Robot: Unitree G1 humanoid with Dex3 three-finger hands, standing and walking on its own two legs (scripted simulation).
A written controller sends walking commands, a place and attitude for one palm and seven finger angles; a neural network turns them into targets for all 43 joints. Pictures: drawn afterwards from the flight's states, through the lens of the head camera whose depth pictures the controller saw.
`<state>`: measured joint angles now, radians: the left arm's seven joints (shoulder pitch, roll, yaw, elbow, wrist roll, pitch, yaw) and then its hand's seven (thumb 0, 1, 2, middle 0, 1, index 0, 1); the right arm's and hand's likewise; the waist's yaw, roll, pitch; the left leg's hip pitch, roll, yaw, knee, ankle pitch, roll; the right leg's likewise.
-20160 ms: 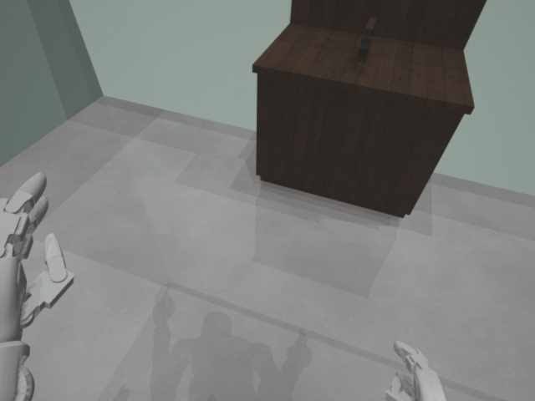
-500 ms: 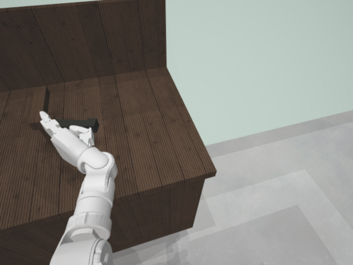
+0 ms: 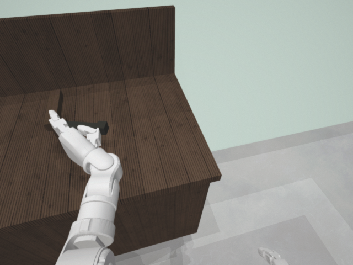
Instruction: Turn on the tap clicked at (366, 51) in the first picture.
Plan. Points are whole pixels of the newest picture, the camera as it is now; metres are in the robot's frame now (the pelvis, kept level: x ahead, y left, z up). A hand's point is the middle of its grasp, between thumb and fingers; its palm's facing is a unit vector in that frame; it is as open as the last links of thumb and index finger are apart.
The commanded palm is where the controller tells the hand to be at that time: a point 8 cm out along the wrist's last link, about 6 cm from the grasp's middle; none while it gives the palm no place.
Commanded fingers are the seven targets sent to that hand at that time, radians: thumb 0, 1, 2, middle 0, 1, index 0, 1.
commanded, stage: lift the hand up off the lever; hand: left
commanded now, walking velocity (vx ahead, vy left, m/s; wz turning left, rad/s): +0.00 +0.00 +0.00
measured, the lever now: (102, 127) +0.46 +0.23 +0.03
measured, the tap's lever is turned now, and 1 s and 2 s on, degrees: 71 71 71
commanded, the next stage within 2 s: draw the hand back beside the body in 0.56 s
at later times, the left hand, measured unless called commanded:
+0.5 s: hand (96, 129) +0.39 +0.21 +0.11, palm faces +0.81 -0.58 -0.07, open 7.8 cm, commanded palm +0.34 +0.22 +0.11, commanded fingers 0.00 0.90 0.90 -0.15 -0.15 -0.15 -0.15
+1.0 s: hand (93, 148) +0.33 +0.20 +0.11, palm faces +0.32 -0.92 -0.23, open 7.8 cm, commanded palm +0.29 +0.23 +0.14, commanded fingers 0.00 0.90 0.90 -0.17 -0.20 -0.17 -0.20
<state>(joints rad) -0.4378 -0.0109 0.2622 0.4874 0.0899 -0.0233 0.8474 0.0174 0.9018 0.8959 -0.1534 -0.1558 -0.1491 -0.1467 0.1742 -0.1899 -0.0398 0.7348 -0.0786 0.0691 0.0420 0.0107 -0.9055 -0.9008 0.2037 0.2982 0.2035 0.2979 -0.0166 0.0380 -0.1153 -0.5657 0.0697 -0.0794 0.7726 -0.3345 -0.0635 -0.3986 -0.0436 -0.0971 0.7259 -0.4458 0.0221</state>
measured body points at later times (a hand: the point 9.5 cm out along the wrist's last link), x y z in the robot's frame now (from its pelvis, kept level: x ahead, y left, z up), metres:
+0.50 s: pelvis +0.00 -0.01 +0.01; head +0.01 -0.01 +0.46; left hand +0.34 +0.24 +0.11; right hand +0.14 -0.24 -0.11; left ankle +0.03 +0.16 -0.71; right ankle -0.05 -0.13 -0.71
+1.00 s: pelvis +0.01 -0.01 +0.02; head +0.00 -0.02 +0.47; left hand +0.31 +0.24 +0.13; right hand +0.16 -0.25 -0.08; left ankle +0.03 +0.16 -0.71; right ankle -0.05 -0.13 -0.71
